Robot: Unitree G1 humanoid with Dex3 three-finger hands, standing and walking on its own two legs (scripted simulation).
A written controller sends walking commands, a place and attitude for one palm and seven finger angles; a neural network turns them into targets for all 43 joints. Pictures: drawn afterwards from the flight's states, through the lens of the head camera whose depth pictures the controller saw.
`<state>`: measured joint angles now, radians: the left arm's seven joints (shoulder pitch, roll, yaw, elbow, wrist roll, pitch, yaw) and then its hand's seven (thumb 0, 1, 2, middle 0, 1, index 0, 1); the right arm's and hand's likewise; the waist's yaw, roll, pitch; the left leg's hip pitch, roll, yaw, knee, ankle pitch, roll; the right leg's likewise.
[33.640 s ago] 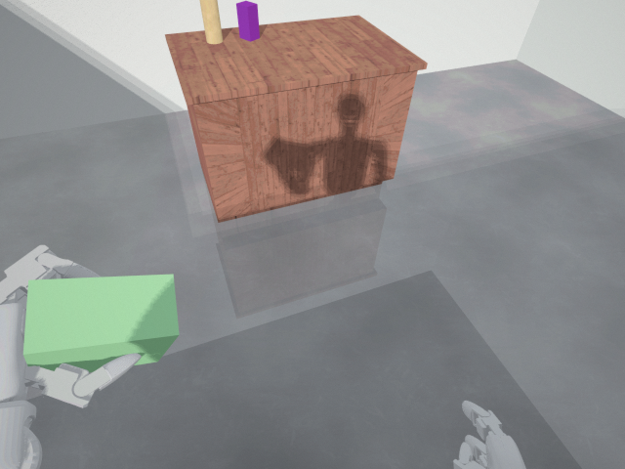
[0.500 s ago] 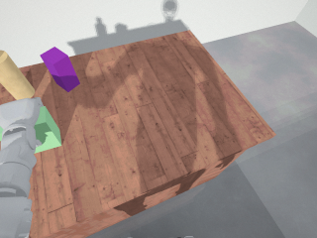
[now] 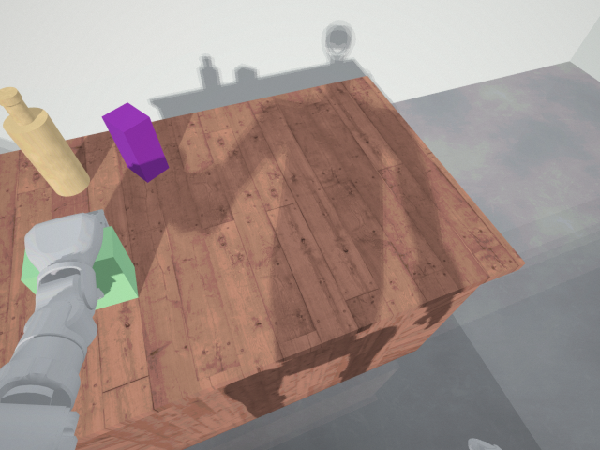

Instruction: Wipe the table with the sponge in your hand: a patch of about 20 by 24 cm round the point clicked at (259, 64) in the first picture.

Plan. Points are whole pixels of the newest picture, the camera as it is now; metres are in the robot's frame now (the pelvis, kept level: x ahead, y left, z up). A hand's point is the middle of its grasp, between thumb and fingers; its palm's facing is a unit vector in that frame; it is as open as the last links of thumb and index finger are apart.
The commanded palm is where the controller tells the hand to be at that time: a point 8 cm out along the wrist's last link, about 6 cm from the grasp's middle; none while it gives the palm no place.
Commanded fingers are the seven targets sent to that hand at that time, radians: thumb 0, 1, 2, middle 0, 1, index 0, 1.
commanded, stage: wipe back along the first lane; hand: left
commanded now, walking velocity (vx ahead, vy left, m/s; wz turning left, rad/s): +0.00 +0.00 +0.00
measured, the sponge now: (90, 280) +0.35 +0.35 -0.04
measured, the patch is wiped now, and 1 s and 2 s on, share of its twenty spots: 1.00 1.00 1.00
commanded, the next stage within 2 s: lift the sponge slowly off the table in 1.00 s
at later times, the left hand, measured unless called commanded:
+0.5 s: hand (89, 290) +0.32 +0.32 +0.00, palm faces -0.08 -0.02 -1.00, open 9.9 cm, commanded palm +0.28 +0.29 +0.03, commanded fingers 0.00 0.10 1.30 -1.20 -1.60 -1.20 -1.60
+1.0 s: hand (94, 326) +0.27 +0.29 +0.00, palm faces -0.05 -0.04 -1.00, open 9.9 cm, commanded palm +0.22 +0.27 +0.02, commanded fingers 0.00 0.10 1.30 -1.20 -1.60 -1.20 -1.60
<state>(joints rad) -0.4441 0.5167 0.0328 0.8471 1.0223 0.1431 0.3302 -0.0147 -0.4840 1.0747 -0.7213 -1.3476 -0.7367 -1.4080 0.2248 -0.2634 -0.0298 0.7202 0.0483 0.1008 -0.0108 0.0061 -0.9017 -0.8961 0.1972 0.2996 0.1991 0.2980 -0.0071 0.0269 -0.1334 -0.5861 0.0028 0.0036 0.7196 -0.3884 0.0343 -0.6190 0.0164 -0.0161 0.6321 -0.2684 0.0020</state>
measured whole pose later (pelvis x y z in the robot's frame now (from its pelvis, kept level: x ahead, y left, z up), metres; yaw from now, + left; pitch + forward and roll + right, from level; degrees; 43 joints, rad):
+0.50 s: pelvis +0.01 -0.01 +0.00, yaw +0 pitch +12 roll -1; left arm -0.20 0.45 0.00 0.58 0.99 0.21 0.33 -0.01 -0.47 1.07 -0.71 -1.35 -0.73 -1.41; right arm 0.17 -0.27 -0.03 0.69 0.05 0.08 -0.02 0.01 -0.90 -0.90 0.20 0.30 0.20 0.30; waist 0.03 0.04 -0.14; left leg -0.50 0.01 0.01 0.68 -0.39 0.02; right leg -0.55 0.02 -0.01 0.62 -0.28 -0.01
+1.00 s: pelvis +0.00 -0.01 +0.00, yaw +0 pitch +9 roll -1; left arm -0.01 0.37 -0.06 0.37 1.00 0.29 0.33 -0.01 -0.47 1.07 -0.70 -1.36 -0.72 -1.42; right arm 0.13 -0.25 -0.01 0.65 0.05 0.05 -0.02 0.01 -0.90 -0.90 0.20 0.30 0.20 0.30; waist 0.06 0.04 -0.13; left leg -0.44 0.00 0.01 0.67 -0.39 0.02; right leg -0.50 0.01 -0.01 0.64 -0.29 -0.01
